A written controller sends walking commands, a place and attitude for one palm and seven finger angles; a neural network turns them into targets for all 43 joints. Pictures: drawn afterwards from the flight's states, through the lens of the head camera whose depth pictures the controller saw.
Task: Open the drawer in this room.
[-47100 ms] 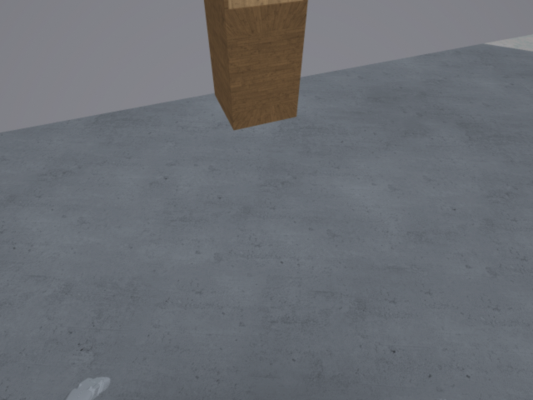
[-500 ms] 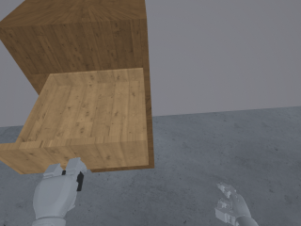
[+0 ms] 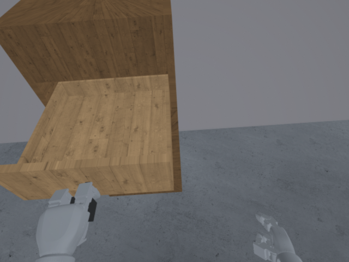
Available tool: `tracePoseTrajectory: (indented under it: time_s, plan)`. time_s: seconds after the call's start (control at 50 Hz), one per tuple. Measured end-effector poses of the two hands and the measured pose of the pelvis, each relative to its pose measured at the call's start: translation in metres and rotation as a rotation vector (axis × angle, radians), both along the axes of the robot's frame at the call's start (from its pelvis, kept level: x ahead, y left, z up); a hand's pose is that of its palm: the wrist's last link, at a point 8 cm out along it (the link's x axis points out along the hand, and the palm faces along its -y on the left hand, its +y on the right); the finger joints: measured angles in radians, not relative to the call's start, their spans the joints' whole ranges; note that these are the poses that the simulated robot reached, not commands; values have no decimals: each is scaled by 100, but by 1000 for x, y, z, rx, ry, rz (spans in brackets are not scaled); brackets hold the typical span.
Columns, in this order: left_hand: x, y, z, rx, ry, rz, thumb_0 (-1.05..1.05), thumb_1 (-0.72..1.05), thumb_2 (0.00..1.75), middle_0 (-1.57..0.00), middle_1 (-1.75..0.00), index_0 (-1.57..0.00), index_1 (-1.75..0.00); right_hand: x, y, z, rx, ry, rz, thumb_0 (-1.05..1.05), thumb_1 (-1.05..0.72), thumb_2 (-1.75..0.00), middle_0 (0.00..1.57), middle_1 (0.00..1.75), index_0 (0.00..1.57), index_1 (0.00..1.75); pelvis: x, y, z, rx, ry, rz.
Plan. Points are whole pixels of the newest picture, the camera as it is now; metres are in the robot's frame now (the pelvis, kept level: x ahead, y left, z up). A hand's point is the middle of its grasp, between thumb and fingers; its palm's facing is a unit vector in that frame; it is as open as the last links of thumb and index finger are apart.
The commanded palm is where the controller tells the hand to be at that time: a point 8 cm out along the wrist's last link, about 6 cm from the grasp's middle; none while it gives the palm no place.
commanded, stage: open the thumb to release the handle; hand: left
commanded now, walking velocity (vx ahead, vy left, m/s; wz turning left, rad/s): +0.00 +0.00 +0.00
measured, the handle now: (84, 200) +0.24 +0.23 +0.03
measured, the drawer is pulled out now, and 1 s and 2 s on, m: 0.30 0.30 0.30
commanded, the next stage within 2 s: lift the hand off the handle in 0.46 s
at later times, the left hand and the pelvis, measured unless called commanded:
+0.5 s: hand (78, 227) +0.19 +0.22 +0.02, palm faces +0.01 -0.09 -1.00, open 12.6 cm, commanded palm +0.16 +0.23 +0.07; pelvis -0.03 -0.01 +0.01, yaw +2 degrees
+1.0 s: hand (78, 216) +0.20 +0.23 +0.03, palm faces +0.05 -0.09 -0.99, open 13.5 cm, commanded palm +0.18 +0.23 +0.09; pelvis -0.03 +0.01 +0.02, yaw +2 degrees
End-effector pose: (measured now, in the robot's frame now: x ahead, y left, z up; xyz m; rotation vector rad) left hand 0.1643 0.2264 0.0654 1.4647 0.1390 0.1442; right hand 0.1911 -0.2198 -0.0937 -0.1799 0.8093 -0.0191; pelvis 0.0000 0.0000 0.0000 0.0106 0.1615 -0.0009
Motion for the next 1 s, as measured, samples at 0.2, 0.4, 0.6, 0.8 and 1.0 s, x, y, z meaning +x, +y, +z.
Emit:
tracePoseTrajectory:
  time_s: [0.2, 0.4, 0.6, 0.8, 1.0]
  plan:
    - [2, -2, 2, 22, -28, 21, 3, 40, 70, -39, -132, -34, -128, -1, 6, 3, -9, -13, 9, 2, -90, -90, 20, 30, 20, 30, -12, -3, 4, 0, -38, 21]
    - [2, -2, 6, 13, -6, 22, 1, -8, 48, -35, -125, -36, -123, -10, 7, 13, -13, -41, 8, 1, -90, -90, 20, 30, 20, 30, -23, -5, 11, 2, -78, 27]
    - [1, 0, 6, 1, -5, 3, 0, -42, 33, -32, -121, -33, -120, -26, 1, 13, -31, -25, -7, 1, -90, -90, 20, 30, 20, 30, -31, -3, 13, 0, -86, 26]
    - [5, 1, 3, 18, -26, -7, 0, -48, 30, -32, -120, -33, -121, -36, 5, 5, -32, 12, -5, 2, -90, -90, 20, 30, 20, 30, -34, 2, 13, -2, -82, 33]
    - [17, 2, 16, 6, -38, 5, 0, -48, 30, -32, -121, -37, -123, -35, 16, 7, -4, 5, -14, 2, -90, -90, 20, 30, 20, 30, -32, 6, 16, -2, -90, 28]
